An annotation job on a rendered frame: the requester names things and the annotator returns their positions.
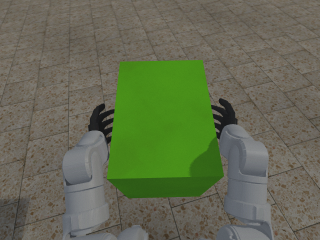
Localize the robot right upper arm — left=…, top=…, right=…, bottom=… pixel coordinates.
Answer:
left=216, top=224, right=271, bottom=240

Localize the robot left shin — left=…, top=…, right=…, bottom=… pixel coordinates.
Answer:
left=132, top=225, right=142, bottom=229

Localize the right robot hand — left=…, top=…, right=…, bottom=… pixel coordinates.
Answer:
left=211, top=98, right=238, bottom=140

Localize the left robot forearm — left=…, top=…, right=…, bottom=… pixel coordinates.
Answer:
left=62, top=130, right=110, bottom=240

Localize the carton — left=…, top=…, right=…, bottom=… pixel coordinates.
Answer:
left=107, top=60, right=224, bottom=198

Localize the left robot hand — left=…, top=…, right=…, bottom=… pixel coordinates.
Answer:
left=88, top=103, right=115, bottom=144

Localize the left robot thigh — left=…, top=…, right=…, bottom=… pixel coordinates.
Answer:
left=117, top=227, right=149, bottom=240

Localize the right robot forearm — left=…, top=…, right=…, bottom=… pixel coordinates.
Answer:
left=219, top=124, right=274, bottom=240

